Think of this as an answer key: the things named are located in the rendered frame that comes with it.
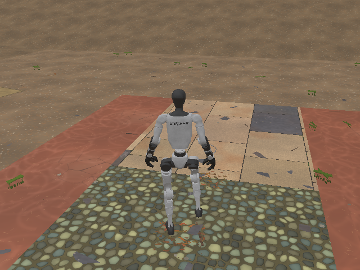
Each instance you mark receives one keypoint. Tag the robot left forearm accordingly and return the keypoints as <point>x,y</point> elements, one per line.
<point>151,149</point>

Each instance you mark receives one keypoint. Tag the humanoid robot torso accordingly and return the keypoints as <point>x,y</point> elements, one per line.
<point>179,129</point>

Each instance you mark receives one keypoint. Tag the robot right forearm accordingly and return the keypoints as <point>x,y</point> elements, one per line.
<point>207,150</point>

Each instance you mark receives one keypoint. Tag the left robot hand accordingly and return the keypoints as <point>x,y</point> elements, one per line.
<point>148,159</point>

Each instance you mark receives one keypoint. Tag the robot left upper arm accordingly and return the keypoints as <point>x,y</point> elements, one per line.
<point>158,128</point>

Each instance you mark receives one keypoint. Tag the right robot foot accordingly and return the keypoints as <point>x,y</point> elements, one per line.
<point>198,212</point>

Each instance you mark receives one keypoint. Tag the robot right upper arm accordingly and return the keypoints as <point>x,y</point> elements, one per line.
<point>196,118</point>

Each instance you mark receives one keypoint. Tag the right robot hand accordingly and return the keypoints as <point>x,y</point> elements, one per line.
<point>212,162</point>

